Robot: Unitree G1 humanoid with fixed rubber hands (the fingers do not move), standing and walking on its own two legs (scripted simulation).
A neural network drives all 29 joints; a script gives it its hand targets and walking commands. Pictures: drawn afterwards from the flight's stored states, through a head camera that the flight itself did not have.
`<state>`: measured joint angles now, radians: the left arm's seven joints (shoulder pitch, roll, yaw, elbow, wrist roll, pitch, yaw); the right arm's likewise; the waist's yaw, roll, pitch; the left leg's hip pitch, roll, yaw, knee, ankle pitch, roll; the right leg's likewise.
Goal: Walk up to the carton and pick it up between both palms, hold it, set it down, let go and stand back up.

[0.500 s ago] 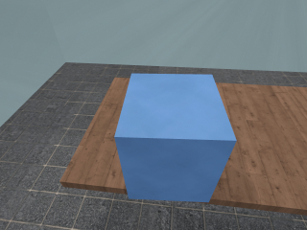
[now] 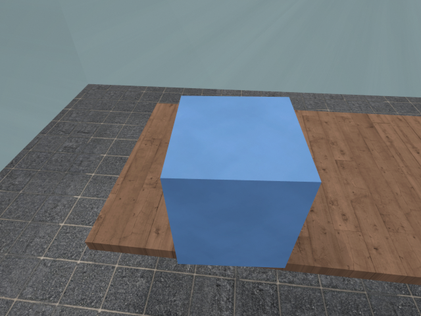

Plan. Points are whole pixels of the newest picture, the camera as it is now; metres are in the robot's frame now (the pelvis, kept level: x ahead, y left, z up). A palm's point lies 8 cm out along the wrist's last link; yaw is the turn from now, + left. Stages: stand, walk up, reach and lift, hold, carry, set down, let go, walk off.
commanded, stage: stand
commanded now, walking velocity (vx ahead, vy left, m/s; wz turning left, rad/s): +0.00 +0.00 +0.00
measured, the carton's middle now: (232, 181) +0.40 -0.01 +0.08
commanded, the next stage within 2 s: none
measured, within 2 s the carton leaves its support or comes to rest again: neither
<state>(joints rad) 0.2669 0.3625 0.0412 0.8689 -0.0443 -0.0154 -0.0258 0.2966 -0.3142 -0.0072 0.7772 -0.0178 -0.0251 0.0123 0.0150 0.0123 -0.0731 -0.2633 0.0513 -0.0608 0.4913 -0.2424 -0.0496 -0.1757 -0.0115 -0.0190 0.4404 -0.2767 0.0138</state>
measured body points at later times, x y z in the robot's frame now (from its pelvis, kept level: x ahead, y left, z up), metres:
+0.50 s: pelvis -0.01 +0.00 +0.00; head -0.03 +0.00 +0.45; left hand +0.06 +0.31 -0.12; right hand +0.07 -0.28 -0.11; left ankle +0.01 +0.15 -0.74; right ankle -0.03 -0.13 -0.74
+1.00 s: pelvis -0.03 +0.00 +0.00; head -0.05 +0.01 +0.45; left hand +0.04 +0.31 -0.12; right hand +0.05 -0.28 -0.12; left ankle +0.01 +0.15 -0.74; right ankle -0.03 -0.13 -0.74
